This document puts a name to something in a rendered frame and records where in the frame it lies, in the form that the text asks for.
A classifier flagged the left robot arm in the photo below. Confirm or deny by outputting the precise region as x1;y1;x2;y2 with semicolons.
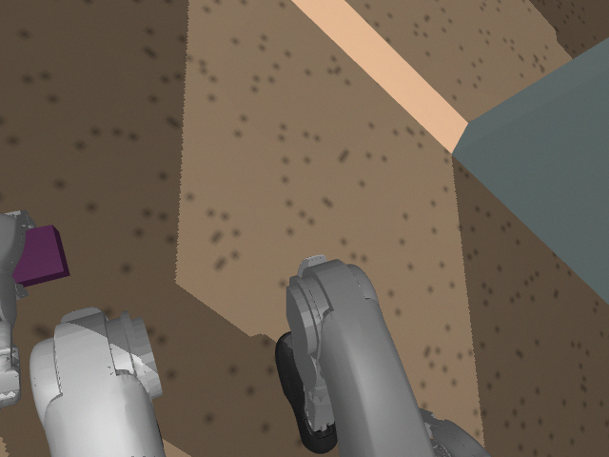
0;273;21;409

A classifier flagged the right robot foot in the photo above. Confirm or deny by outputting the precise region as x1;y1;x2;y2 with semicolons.
275;331;338;454

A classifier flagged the small box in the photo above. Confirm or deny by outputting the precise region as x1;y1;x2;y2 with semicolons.
11;225;70;288

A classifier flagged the left robot hand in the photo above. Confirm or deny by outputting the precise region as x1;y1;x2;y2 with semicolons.
0;210;37;300

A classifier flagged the right robot hand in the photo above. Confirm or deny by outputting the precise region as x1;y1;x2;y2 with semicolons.
419;407;492;457

